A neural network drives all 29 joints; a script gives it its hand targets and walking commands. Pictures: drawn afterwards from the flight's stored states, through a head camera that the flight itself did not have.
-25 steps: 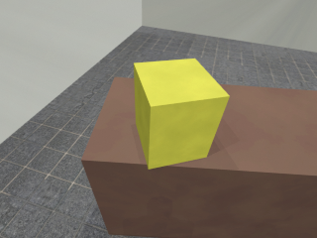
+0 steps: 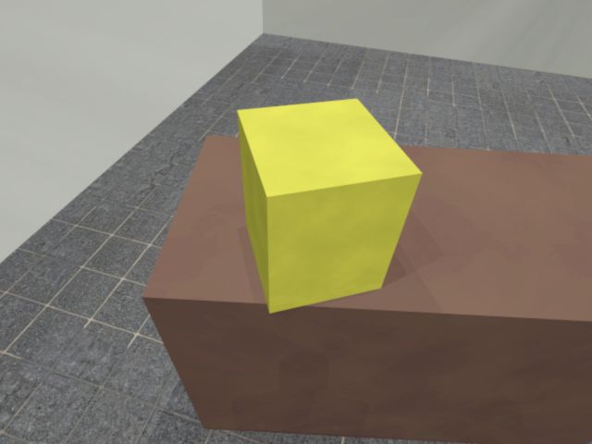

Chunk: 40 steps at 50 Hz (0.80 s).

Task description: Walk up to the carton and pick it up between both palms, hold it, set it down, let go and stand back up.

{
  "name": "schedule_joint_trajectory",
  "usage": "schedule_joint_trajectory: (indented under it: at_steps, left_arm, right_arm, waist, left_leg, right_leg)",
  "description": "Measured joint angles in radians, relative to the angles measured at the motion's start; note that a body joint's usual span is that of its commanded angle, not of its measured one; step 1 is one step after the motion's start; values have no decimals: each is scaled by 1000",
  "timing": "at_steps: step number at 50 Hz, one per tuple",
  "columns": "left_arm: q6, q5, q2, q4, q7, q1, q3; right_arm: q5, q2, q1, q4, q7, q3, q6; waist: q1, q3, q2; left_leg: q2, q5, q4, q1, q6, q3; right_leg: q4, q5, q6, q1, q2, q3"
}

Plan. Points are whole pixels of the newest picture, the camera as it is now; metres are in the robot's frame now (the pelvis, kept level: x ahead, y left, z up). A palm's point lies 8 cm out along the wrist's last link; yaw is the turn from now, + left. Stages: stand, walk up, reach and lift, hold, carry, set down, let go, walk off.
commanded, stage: stand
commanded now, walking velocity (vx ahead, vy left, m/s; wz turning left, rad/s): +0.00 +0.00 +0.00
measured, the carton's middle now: (313, 205) +0.47 -0.02 +0.08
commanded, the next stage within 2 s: none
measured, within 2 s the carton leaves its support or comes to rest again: neither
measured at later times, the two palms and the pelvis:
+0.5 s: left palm out of the picture +0.02 +0.22 -0.14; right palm out of the picture +0.01 -0.23 -0.13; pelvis +0.02 -0.01 +0.00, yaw +0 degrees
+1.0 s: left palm out of the picture +0.03 +0.22 -0.14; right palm out of the picture +0.03 -0.23 -0.13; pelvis +0.04 -0.01 +0.01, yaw +0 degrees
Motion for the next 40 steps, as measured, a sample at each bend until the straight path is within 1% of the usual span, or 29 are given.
schedule_joint_trajectory:
  at_steps: [18, 40]
  left_arm:
    - [-1, -6, -3, 7, 7, -58, -9]
    - [1, -9, -3, 41, 14, -86, -16]
  right_arm:
    - [2, 17, -16, 31, -6, 12, -8]
    - [3, 28, -42, 63, -13, 18, -13]
  waist:
    - [-3, 18, -1]
    - [2, 34, -8]
  left_leg:
    - [10, -15, -23, 38, -11, -6]
    - [8, -23, -54, 80, -12, -9]
  right_leg:
    - [-19, -17, -10, 37, 10, -6]
    - [-46, -29, -9, 78, 9, -9]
